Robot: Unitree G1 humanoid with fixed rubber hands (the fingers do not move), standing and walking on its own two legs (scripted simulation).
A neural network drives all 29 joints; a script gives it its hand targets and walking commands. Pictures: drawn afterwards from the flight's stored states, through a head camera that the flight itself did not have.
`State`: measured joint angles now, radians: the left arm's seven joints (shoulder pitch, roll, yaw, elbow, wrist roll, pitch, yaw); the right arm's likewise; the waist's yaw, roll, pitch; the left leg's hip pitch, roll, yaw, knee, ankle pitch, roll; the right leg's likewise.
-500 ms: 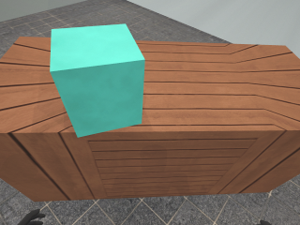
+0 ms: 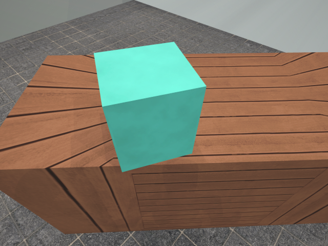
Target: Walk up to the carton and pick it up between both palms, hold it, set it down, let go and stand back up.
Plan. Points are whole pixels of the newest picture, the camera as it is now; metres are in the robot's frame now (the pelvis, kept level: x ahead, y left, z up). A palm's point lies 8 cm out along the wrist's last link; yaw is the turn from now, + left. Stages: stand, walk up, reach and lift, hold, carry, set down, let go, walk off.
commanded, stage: walk up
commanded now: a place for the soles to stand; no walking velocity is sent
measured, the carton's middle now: (147, 108) +0.46 +0.01 +0.09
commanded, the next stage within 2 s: reach and lift in 1.48 s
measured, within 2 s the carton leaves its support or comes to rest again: neither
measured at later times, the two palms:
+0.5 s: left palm out of the picture +0.14 +0.41 -0.07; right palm (268, 231) +0.17 -0.26 -0.06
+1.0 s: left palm out of the picture +0.15 +0.38 -0.07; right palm (266, 222) +0.19 -0.27 -0.06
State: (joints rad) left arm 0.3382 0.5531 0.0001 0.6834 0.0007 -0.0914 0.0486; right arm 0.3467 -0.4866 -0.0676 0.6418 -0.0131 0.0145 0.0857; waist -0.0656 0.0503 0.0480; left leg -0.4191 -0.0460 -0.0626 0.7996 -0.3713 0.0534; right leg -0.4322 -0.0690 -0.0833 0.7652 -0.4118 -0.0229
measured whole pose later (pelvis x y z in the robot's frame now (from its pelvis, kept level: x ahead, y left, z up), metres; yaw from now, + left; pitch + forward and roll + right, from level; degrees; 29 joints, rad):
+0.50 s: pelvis +0.07 +0.07 +0.01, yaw +4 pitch +0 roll -2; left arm 0.31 0.52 0.00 0.68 0.00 -0.05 0.04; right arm 0.34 -0.49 -0.04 0.64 -0.01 -0.01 0.01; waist -0.02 0.00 0.06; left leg -0.38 -0.04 -0.06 0.76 -0.38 0.04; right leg -0.45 -0.08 -0.07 0.83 -0.39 -0.01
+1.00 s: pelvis +0.06 +0.04 +0.00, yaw +4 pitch -1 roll +0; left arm 0.27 0.49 0.00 0.69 0.00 -0.04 0.00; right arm 0.31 -0.49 0.01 0.64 -0.01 -0.03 0.00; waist 0.00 0.00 0.04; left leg -0.36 -0.03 -0.06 0.75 -0.37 0.01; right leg -0.37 -0.06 -0.07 0.73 -0.33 0.00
